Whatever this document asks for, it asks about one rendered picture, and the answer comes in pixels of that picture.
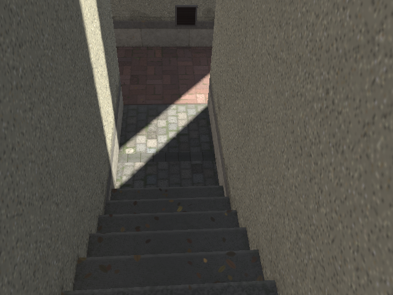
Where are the stairs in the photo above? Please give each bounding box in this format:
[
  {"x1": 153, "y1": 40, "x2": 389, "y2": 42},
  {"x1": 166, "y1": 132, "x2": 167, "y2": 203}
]
[{"x1": 61, "y1": 186, "x2": 278, "y2": 295}]

